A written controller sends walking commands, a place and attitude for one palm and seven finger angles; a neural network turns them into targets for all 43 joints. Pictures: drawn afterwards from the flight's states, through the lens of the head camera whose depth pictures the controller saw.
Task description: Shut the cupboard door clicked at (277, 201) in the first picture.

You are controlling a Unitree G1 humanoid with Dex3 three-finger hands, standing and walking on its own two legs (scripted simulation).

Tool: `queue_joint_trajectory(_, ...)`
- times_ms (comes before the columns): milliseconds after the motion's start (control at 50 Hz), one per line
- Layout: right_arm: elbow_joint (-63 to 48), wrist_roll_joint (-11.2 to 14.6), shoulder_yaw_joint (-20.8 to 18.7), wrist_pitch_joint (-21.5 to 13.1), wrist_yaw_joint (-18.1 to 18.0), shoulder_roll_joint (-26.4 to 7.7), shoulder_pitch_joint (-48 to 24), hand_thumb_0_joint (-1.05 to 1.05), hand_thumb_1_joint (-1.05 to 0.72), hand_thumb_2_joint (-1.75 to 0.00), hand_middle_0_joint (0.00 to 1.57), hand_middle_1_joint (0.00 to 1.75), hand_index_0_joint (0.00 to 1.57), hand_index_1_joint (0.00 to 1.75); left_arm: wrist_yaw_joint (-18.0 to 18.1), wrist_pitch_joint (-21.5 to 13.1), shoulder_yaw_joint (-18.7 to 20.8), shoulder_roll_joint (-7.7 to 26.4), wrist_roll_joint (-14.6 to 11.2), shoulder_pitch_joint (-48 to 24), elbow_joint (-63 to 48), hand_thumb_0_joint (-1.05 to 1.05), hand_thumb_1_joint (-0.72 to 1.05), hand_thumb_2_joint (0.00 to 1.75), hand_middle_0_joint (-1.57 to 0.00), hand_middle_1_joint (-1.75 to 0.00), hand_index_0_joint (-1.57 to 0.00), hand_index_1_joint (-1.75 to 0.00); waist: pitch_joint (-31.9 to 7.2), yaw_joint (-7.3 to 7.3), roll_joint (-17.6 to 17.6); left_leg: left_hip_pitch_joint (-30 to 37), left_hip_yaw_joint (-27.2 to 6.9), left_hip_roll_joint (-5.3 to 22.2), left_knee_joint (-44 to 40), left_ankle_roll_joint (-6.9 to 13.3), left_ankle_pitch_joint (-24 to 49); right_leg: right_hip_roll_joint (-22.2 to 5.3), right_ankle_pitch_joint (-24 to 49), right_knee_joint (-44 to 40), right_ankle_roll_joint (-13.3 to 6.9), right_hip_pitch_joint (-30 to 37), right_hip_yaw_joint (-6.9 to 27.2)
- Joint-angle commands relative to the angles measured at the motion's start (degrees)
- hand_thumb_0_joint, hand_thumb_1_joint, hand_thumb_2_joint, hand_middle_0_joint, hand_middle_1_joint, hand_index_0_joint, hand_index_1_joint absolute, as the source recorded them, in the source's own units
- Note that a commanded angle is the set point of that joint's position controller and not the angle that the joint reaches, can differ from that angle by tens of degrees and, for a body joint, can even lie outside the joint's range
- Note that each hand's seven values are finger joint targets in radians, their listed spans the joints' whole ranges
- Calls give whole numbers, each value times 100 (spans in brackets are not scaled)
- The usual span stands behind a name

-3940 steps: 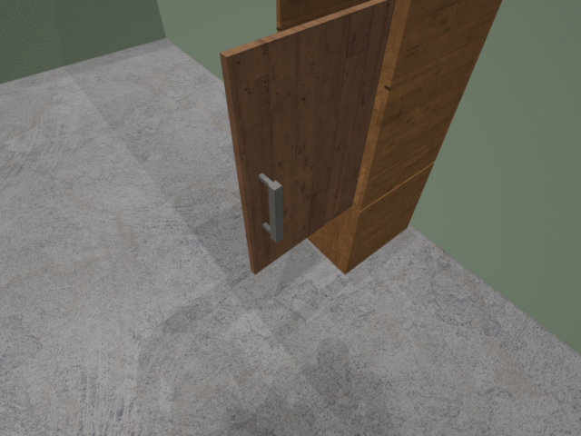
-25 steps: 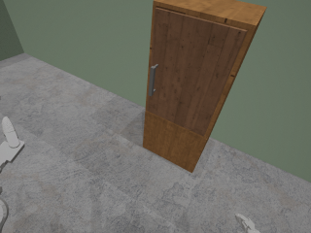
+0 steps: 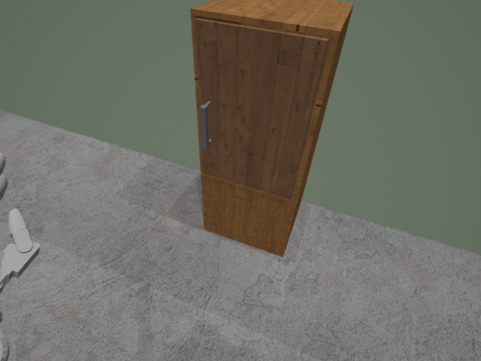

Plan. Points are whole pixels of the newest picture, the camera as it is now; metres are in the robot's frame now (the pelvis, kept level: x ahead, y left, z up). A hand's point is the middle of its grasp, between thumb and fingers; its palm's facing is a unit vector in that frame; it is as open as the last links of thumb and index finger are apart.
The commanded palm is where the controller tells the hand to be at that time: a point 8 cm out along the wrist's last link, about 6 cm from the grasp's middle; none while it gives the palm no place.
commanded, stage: stop stepping back and stand still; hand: left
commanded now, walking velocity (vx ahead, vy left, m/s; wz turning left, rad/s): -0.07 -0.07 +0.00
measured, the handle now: (207, 126) +0.91 +0.16 -0.08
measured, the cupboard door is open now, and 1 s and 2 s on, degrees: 0 0 0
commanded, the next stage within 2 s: let the arm hang, fingers relaxed in 1.08 s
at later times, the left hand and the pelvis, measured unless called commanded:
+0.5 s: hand (52, 228) +0.24 +0.27 +0.16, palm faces +0.44 -0.78 -0.46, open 7.5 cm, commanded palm +0.18 +0.30 +0.18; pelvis +0.04 +0.01 +0.00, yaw +0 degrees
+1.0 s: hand (27, 234) +0.23 +0.29 +0.17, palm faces +0.42 -0.79 -0.44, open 7.5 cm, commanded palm +0.17 +0.33 +0.18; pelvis +0.02 +0.03 +0.01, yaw -1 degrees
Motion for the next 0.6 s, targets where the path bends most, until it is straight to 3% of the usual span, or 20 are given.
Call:
queue_joint_trajectory(0,-1222,36,-186,-566,-97,-614,-1094,0,-90,-90,20,30,20,30,104,-448,824,1479,-66,-469,-1845,0,90,90,-20,-30,-20,-30,414,-17,1023,1214,-800,379,-1691,333,228,-480,-522,13,8,-1215,752)
queue_joint_trajectory(20,-1299,59,-192,-572,-63,-671,-1132,0,-90,-90,20,30,20,30,115,-484,955,1508,-92,-405,-1999,0,90,90,-20,-30,-20,-30,188,48,1460,1450,-1695,957,-1881,539,1058,-67,18,745,256,-1352,375)
queue_joint_trajectory(40,-1179,6,-127,-583,-33,-481,-1151,0,-90,-90,20,30,20,30,67,-522,1099,1581,-133,-149,-1841,0,90,90,-20,-30,-20,-30,29,-14,1778,1217,-2068,1260,-2316,637,551,-54,-633,954,366,-1236,284)
queue_joint_trajectory(60,-1183,-42,-116,-571,-13,-468,-1158,0,-90,-90,20,30,20,30,44,-478,1130,1589,-108,-126,-1835,0,90,90,-20,-30,-20,-30,214,-34,1692,620,-2069,1352,-2533,694,134,-91,-643,1090,388,-906,355)
queue_joint_trajectory(120,-1194,33,-92,-631,76,-459,-1127,0,-90,-90,20,30,20,30,-3,-461,1052,1391,-106,138,-1738,0,90,90,-20,-30,-20,-30,210,2,1233,269,-1010,999,-2022,393,469,-92,267,-107,420,-184,263)
queue_joint_trajectory(160,-1246,75,-80,-632,133,-451,-1087,0,-90,-90,20,30,20,30,-18,-413,1110,1386,-143,375,-1547,0,90,90,-20,-30,-20,-30,79,4,895,-13,-533,644,-1742,170,407,-130,773,-527,378,238,402)
queue_joint_trajectory(180,-1263,116,-125,-615,158,-469,-1035,0,-90,-90,20,30,20,30,-23,-370,1113,1334,-193,588,-1429,0,90,90,-20,-30,-20,-30,-71,3,533,118,-339,395,-1374,68,623,-238,1204,-689,284,251,691)
queue_joint_trajectory(200,-1271,138,-137,-565,181,-411,-1011,0,-90,-90,20,30,20,30,-26,-330,1057,1299,-220,740,-1323,0,90,90,-20,-30,-20,-30,-231,-35,108,302,-165,187,-899,-13,864,-514,1805,-816,137,130,1161)
queue_joint_trajectory(240,-1245,149,-103,-462,200,-336,-996,0,-90,-90,20,30,20,30,6,-269,942,1272,-242,635,-1329,0,90,90,-20,-30,-20,-30,-427,-95,-256,436,-92,-27,-503,-108,1140,-955,3078,-857,-52,170,1544)
queue_joint_trajectory(280,-1265,145,-71,-404,142,-348,-1127,0,-90,-90,20,30,20,30,38,-219,951,1363,-210,466,-1323,0,90,90,-20,-30,-20,-30,-455,-72,-31,622,-111,-60,-676,-96,1438,-945,3837,-707,34,186,1413)
queue_joint_trajectory(300,-1278,140,-46,-366,107,-320,-1147,0,-90,-90,20,30,20,30,44,-211,923,1356,-202,466,-1312,0,90,90,-20,-30,-20,-30,-486,-59,-44,730,-115,-25,-821,-63,1822,-847,4034,-594,136,273,1189)
queue_joint_trajectory(340,-1360,142,-43,-315,36,-339,-1236,0,-90,-90,20,30,20,30,32,-187,927,1418,-180,314,-1350,0,90,90,-20,-30,-20,-30,-528,-11,-3,1024,-94,30,-915,-17,2415,-656,4075,-548,304,200,978)
queue_joint_trajectory(380,-1384,144,-54,-287,-8,-370,-1294,0,-90,-90,20,30,20,30,23,-181,915,1481,-165,77,-1468,0,90,90,-20,-30,-20,-30,-519,-7,191,1186,-82,61,-957,-7,2683,-592,4001,-576,351,158,893)
queue_joint_trajectory(400,-1398,150,-36,-272,-17,-340,-1292,0,-90,-90,20,30,20,30,21,-170,852,1411,-160,102,-1390,0,90,90,-20,-30,-20,-30,-515,-8,116,1201,-85,73,-970,3,2720,-577,3931,-589,365,189,833)
queue_joint_trajectory(520,-1485,163,-56,-213,-1,-371,-1332,0,-90,-90,20,30,20,30,25,-143,724,1278,-164,135,-1331,0,90,90,-20,-30,-20,-30,-278,3,268,1011,-115,-9,-1094,-24,2010,-568,2913,-919,324,60,875)
queue_joint_trajectory(580,-1515,148,-97,-203,-6,-439,-1336,0,-90,-90,20,30,20,30,30,-164,842,1380,-174,245,-1426,0,90,90,-20,-30,-20,-30,-268,23,470,1025,-172,-3,-1226,-29,1947,-500,2495,-981,302,5,838)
